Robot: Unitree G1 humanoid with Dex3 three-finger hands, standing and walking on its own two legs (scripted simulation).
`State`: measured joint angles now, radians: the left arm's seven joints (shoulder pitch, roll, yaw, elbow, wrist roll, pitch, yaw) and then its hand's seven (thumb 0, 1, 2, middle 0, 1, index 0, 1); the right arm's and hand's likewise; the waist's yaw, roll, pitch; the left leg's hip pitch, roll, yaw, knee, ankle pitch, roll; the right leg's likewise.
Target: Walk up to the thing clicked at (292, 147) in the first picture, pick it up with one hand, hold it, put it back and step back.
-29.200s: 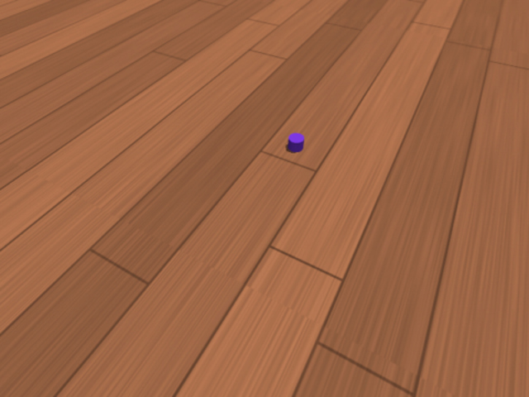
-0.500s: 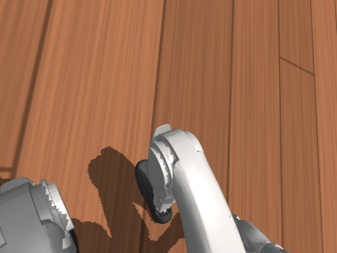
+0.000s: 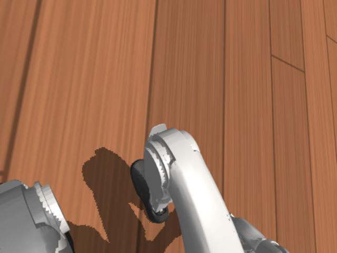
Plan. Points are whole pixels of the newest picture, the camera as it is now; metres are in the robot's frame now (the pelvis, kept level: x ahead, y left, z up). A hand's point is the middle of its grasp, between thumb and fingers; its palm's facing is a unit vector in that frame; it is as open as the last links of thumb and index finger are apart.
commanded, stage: open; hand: left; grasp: from above
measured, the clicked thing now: out of the picture +0.48 +0.34 -0.27
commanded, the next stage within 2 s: withdraw in 0.92 s
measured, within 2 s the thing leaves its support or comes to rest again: rests again in 1.34 s
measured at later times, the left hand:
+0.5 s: hand out of the picture +0.47 +0.34 -0.24, palm faces -0.44 -0.16 -0.88, open 13.3 cm
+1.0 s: hand out of the picture +0.47 +0.34 -0.25, palm faces -0.44 -0.16 -0.88, open 13.6 cm
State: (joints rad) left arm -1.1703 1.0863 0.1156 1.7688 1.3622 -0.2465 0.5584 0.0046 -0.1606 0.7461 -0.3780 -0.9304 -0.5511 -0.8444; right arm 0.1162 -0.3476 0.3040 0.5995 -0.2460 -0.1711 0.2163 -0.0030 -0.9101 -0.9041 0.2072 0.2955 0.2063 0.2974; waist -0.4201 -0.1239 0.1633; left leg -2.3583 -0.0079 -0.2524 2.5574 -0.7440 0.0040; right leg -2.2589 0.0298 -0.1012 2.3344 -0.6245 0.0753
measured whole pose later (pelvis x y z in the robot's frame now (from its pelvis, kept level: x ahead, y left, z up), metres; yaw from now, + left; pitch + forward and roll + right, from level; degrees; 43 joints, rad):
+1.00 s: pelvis +0.00 +0.00 +0.00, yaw -1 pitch +29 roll -16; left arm -1.16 1.12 0.11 1.72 1.34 -0.25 0.53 0.00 -0.43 0.92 -0.07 -1.12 -0.11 -1.08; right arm 0.11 -0.35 0.34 0.58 -0.24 -0.18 0.22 0.00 -0.90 -0.90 0.21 0.30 0.21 0.30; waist -0.42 -0.14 0.19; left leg -2.36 -0.01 -0.27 2.56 -0.73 0.01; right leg -2.25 0.03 -0.11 2.32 -0.61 0.08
